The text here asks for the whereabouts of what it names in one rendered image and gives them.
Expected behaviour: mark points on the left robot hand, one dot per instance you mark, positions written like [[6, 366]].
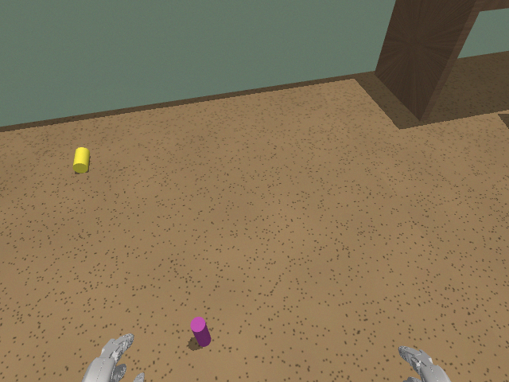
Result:
[[102, 369]]

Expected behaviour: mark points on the desk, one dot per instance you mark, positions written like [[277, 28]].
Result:
[[423, 41]]

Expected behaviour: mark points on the right robot hand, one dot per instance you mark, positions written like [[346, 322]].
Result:
[[422, 365]]

